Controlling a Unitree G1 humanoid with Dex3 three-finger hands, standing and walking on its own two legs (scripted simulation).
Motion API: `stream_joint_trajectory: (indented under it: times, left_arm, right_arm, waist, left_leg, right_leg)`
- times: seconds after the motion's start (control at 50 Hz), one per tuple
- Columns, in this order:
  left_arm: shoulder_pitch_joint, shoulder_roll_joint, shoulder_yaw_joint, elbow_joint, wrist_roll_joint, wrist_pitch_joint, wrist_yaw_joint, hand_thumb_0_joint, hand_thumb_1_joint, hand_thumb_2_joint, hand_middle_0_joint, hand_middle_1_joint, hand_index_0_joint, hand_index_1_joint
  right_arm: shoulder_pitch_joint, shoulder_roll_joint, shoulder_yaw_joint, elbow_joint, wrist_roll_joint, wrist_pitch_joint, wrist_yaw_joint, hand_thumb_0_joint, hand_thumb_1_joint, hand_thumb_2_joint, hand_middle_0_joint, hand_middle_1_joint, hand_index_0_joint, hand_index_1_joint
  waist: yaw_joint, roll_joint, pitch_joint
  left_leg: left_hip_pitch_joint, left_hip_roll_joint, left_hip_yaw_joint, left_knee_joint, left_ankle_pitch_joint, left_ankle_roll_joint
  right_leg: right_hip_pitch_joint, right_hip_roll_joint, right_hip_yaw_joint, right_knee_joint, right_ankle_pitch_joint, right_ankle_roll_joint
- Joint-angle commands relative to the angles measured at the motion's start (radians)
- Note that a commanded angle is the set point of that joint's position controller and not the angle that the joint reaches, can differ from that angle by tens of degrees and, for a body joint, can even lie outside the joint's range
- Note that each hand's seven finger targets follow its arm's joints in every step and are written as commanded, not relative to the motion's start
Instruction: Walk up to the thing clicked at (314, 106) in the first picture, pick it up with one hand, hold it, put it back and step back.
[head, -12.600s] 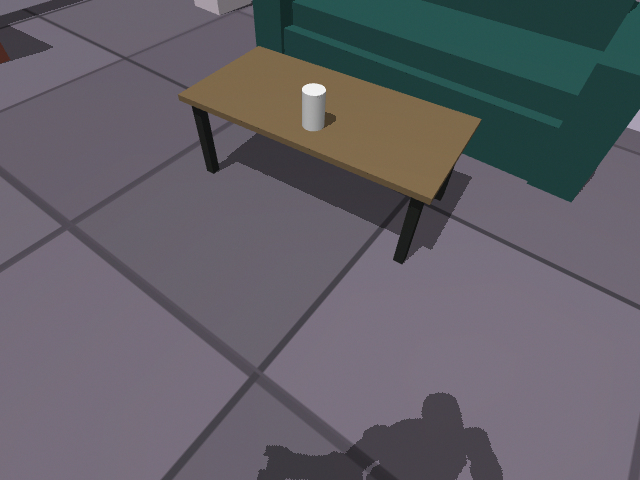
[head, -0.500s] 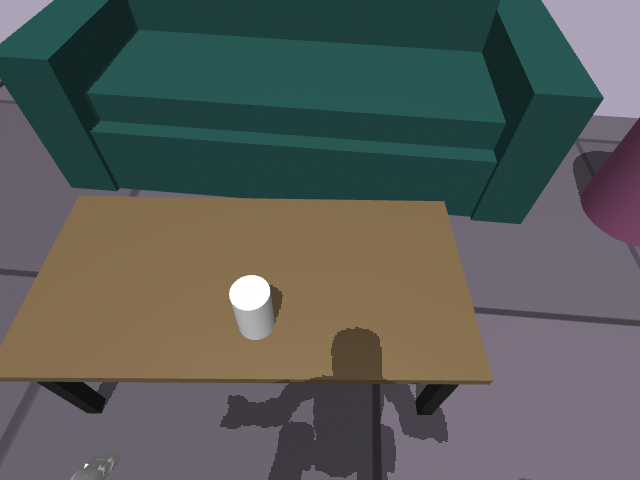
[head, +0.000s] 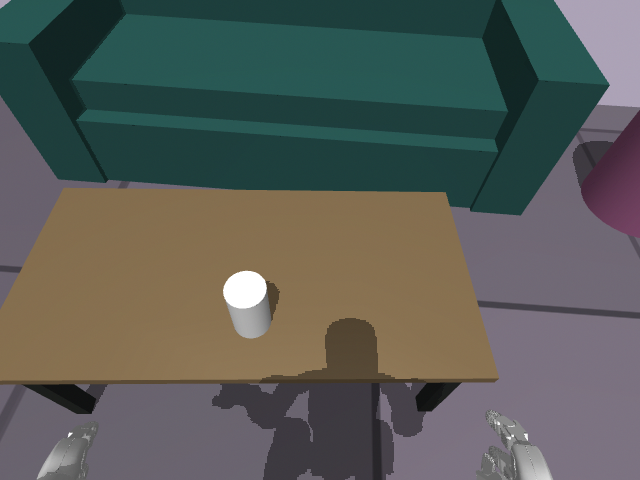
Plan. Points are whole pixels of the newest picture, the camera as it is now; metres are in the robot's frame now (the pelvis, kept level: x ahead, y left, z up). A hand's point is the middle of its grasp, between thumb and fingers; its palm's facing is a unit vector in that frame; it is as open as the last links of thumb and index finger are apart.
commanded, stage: go down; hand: left
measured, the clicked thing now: (249, 305) +0.47 +0.14 -0.28
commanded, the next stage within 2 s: none
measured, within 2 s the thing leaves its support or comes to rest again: neither
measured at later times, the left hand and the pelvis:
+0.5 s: hand out of the picture +0.14 +0.26 -0.11, palm faces +0.04 -0.94 -0.33, open 17.3 cm; pelvis +0.00 +0.00 -0.03, yaw +1 degrees
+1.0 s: hand out of the picture +0.14 +0.27 -0.10, palm faces +0.09 -0.94 -0.34, open 17.3 cm; pelvis -0.02 +0.00 -0.04, yaw +1 degrees
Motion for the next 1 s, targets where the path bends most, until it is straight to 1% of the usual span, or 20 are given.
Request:
stream_joint_trajectory:
  times: [0.0, 0.02, 0.06, 0.1, 0.12, 0.14, 0.18, 0.2, 0.24, 0.28, 0.3, 0.32, 0.44, 0.54, 0.56, 0.62, 0.68, 0.8, 0.86, 0.98]
  left_arm:
    - [-0.007, 0.23, 0.082, -0.259, 0.001, 0.016, 0.004, 0.0, -0.528, 0.064, -0.07, -0.067, -0.071, -0.065]
    - [0.033, 0.21, 0.065, -0.251, -0.001, 0.031, 0.0, 0.0, -0.515, 0.063, -0.067, -0.059, -0.068, -0.056]
    - [0.059, 0.221, 0.079, -0.299, -0.006, 0.053, -0.003, 0.0, -0.51, 0.065, -0.063, -0.056, -0.065, -0.052]
    - [0.077, 0.206, 0.066, -0.325, -0.008, 0.071, -0.008, 0.0, -0.512, 0.064, -0.064, -0.053, -0.066, -0.049]
    - [0.042, 0.241, 0.093, -0.425, -0.012, 0.073, -0.006, 0.0, -0.516, 0.067, -0.063, -0.053, -0.065, -0.05]
    - [0.13, 0.204, 0.079, -0.323, -0.012, 0.095, -0.008, 0.0, -0.535, 0.059, -0.067, -0.052, -0.069, -0.048]
    - [0.096, 0.24, 0.1, -0.447, -0.017, 0.103, -0.011, 0.0, -0.54, 0.064, -0.067, -0.054, -0.067, -0.052]
    - [0.148, 0.219, 0.09, -0.405, -0.019, 0.116, -0.014, 0.0, -0.532, 0.066, -0.068, -0.056, -0.069, -0.054]
    - [0.123, 0.24, 0.108, -0.503, -0.023, 0.125, -0.016, 0.0, -0.559, 0.062, -0.067, -0.048, -0.067, -0.047]
    - [0.146, 0.234, 0.105, -0.528, -0.027, 0.138, -0.019, 0.0, -0.541, 0.066, -0.068, -0.051, -0.067, -0.05]
    - [0.211, 0.215, 0.105, -0.448, -0.026, 0.153, -0.02, 0.0, -0.543, 0.063, -0.068, -0.047, -0.068, -0.045]
    - [0.148, 0.244, 0.11, -0.565, -0.03, 0.15, -0.023, 0.0, -0.551, 0.079, -0.066, -0.058, -0.065, -0.059]
    - [0.227, 0.238, 0.127, -0.573, -0.036, 0.181, -0.02, 0.0, -0.544, 0.069, -0.066, -0.048, -0.064, -0.049]
    - [0.2, 0.248, 0.126, -0.66, -0.043, 0.189, -0.018, 0.0, -0.548, 0.07, -0.064, -0.048, -0.063, -0.048]
    - [0.258, 0.227, 0.126, -0.581, -0.041, 0.199, -0.018, 0.0, -0.525, 0.075, -0.063, -0.047, -0.061, -0.048]
    - [0.204, 0.249, 0.132, -0.682, -0.047, 0.194, -0.014, 0.0, -0.537, 0.064, -0.064, -0.044, -0.063, -0.044]
    - [0.211, 0.246, 0.131, -0.668, -0.048, 0.201, -0.008, 0.0, -0.546, 0.07, -0.063, -0.046, -0.062, -0.046]
    - [0.216, 0.251, 0.135, -0.69, -0.051, 0.205, -0.007, 0.0, -0.536, 0.07, -0.064, -0.052, -0.064, -0.051]
    - [0.132, 0.272, 0.146, -0.682, -0.05, 0.193, -0.001, 0.0, -0.528, 0.062, -0.064, -0.04, -0.062, -0.04]
    - [-0.088, 0.334, 0.183, -0.669, -0.08, 0.135, 0.0, 0.0, -0.501, 0.084, -0.064, -0.039, -0.05, -0.05]
  right_arm:
    - [-0.012, -0.148, -0.053, -0.137, -0.007, -0.062, -0.026, 0.0, -0.838, -0.881, 0.201, 0.3, 0.2, 0.3]
    - [-0.015, -0.141, -0.048, -0.142, -0.007, -0.064, -0.028, 0.0, -0.838, -0.881, 0.201, 0.3, 0.201, 0.3]
    - [-0.014, -0.147, -0.052, -0.154, -0.008, -0.067, -0.031, 0.0, -0.835, -0.88, 0.201, 0.3, 0.2, 0.3]
    - [-0.014, -0.141, -0.049, -0.164, -0.01, -0.073, -0.037, 0.0, -0.83, -0.878, 0.2, 0.3, 0.2, 0.3]
    - [-0.021, -0.151, -0.061, -0.184, -0.011, -0.08, -0.04, 0.0, -0.833, -0.88, 0.201, 0.3, 0.2, 0.3]
    - [-0.01, -0.136, -0.047, -0.168, -0.011, -0.082, -0.041, 0.0, -0.838, -0.881, 0.201, 0.3, 0.2, 0.3]
    - [-0.015, -0.146, -0.06, -0.196, -0.011, -0.085, -0.044, 0.0, -0.837, -0.879, 0.2, 0.299, 0.2, 0.299]
    - [-0.011, -0.13, -0.046, -0.192, -0.009, -0.085, -0.046, 0.0, -0.832, -0.878, 0.2, 0.299, 0.2, 0.299]
    - [-0.008, -0.145, -0.063, -0.214, -0.011, -0.092, -0.05, 0.0, -0.834, -0.878, 0.2, 0.299, 0.2, 0.299]
    - [-0.019, -0.143, -0.06, -0.235, -0.01, -0.097, -0.054, 0.0, -0.837, -0.881, 0.2, 0.3, 0.2, 0.3]
    - [-0.008, -0.126, -0.048, -0.221, -0.011, -0.096, -0.055, 0.0, -0.83, -0.876, 0.199, 0.298, 0.199, 0.298]
    - [-0.012, -0.145, -0.062, -0.245, -0.008, -0.099, -0.057, 0.0, -0.84, -0.882, 0.2, 0.3, 0.2, 0.3]
    - [0.003, -0.128, -0.053, -0.242, -0.009, -0.11, -0.069, 0.0, -0.847, -0.884, 0.2, 0.3, 0.2, 0.3]
    - [-0.007, -0.14, -0.059, -0.266, -0.009, -0.125, -0.079, 0.0, -0.843, -0.884, 0.201, 0.3, 0.2, 0.3]
    - [0.002, -0.124, -0.046, -0.253, -0.008, -0.125, -0.081, 0.0, -0.839, -0.882, 0.2, 0.3, 0.2, 0.3]
    - [-0.006, -0.139, -0.057, -0.272, -0.008, -0.134, -0.086, 0.0, -0.844, -0.884, 0.201, 0.3, 0.2, 0.3]
    - [-0.005, -0.131, -0.049, -0.271, -0.007, -0.143, -0.096, 0.0, -0.835, -0.88, 0.2, 0.299, 0.2, 0.299]
    - [-0.005, -0.128, -0.045, -0.267, -0.006, -0.162, -0.109, 0.0, -0.836, -0.881, 0.201, 0.3, 0.2, 0.3]
    - [0.002, -0.124, -0.035, -0.247, -0.006, -0.175, -0.116, 0.0, -0.84, -0.883, 0.201, 0.3, 0.2, 0.3]
    - [0.017, -0.14, -0.023, -0.2, -0.007, -0.212, -0.138, 0.0, -0.848, -0.888, 0.201, 0.3, 0.2, 0.3]
  waist:
    - [-0.001, 0.076, -0.222]
    - [-0.004, 0.081, -0.21]
    - [-0.001, 0.079, -0.227]
    - [-0.011, 0.072, -0.204]
    - [-0.002, 0.087, -0.245]
    - [-0.012, 0.059, -0.217]
    - [-0.002, 0.082, -0.246]
    - [-0.005, 0.067, -0.222]
    - [-0.007, 0.067, -0.262]
    - [-0.004, 0.073, -0.251]
    - [-0.008, 0.031, -0.245]
    - [-0.008, 0.048, -0.264]
    - [-0.003, 0.072, -0.256]
    - [-0.009, 0.096, -0.24]
    - [-0.01, 0.068, -0.218]
    - [-0.006, 0.093, -0.238]
    - [-0.008, 0.072, -0.199]
    - [-0.007, 0.086, -0.199]
    - [-0.019, 0.107, -0.18]
    - [-0.046, 0.121, -0.204]
  left_leg:
    - [0.105, 0.0, 0.017, -0.025, 0.398, 0.001]
    - [0.089, 0.001, 0.014, -0.013, 0.409, 0.001]
    - [0.084, 0.004, 0.007, 0.008, 0.444, 0.002]
    - [0.059, 0.003, 0.007, 0.03, 0.414, 0.003]
    - [0.064, 0.003, 0.005, 0.044, 0.427, 0.004]
    - [0.043, 0.004, 0.002, 0.055, 0.434, 0.005]
    - [0.031, 0.0, 0.001, 0.077, 0.423, 0.008]
    - [0.013, -0.002, 0.003, 0.087, 0.411, 0.008]
    - [0.015, -0.004, 0.005, 0.107, 0.399, 0.012]
    - [-0.007, -0.004, 0.0, 0.117, 0.379, 0.01]
    - [-0.026, -0.006, 0.001, 0.133, 0.38, 0.016]
    - [-0.018, -0.004, -0.002, 0.134, 0.382, 0.015]
    - [-0.054, -0.004, -0.01, 0.146, 0.335, 0.013]
    - [-0.074, -0.002, -0.019, 0.145, 0.278, 0.011]
    - [-0.088, -0.004, -0.017, 0.143, 0.26, 0.012]
    - [-0.085, -0.002, -0.021, 0.142, 0.243, 0.009]
    - [-0.123, -0.01, -0.012, 0.14, 0.152, 0.013]
    - [-0.13, -0.01, -0.011, 0.13, 0.095, 0.013]
    - [-0.133, -0.001, -0.032, 0.106, 0.039, 0.009]
    - [-0.076, 0.005, -0.034, 0.101, 0.085, 0.007]
  right_leg:
    - [0.04, 0.034, -0.054, -0.009, 0.318, -0.035]
    - [0.024, 0.033, -0.055, 0.001, 0.321, -0.034]
    - [0.008, 0.036, -0.061, 0.022, 0.332, -0.034]
    - [-0.024, 0.036, -0.064, 0.04, 0.313, -0.031]
    - [-0.02, 0.033, -0.064, 0.048, 0.327, -0.031]
    - [-0.031, 0.035, -0.068, 0.06, 0.325, -0.03]
    - [-0.046, 0.031, -0.062, 0.074, 0.323, -0.028]
    - [-0.055, 0.032, -0.065, 0.08, 0.317, -0.026]
    - [-0.065, 0.029, -0.061, 0.091, 0.322, -0.023]
    - [-0.082, 0.031, -0.064, 0.101, 0.301, -0.025]
    - [-0.089, 0.031, -0.064, 0.103, 0.316, -0.02]
    - [-0.087, 0.03, -0.062, 0.111, 0.31, -0.023]
    - [-0.118, 0.032, -0.067, 0.131, 0.253, -0.027]
    - [-0.146, 0.034, -0.072, 0.138, 0.196, -0.031]
    - [-0.15, 0.036, -0.073, 0.134, 0.186, -0.03]
    - [-0.149, 0.036, -0.074, 0.139, 0.171, -0.033]
    - [-0.157, 0.034, -0.069, 0.116, 0.115, -0.031]
    - [-0.17, 0.038, -0.07, 0.108, 0.065, -0.035]
    - [-0.186, 0.037, -0.069, 0.116, 0.023, -0.035]
    - [-0.167, 0.035, -0.061, 0.113, 0.073, -0.033]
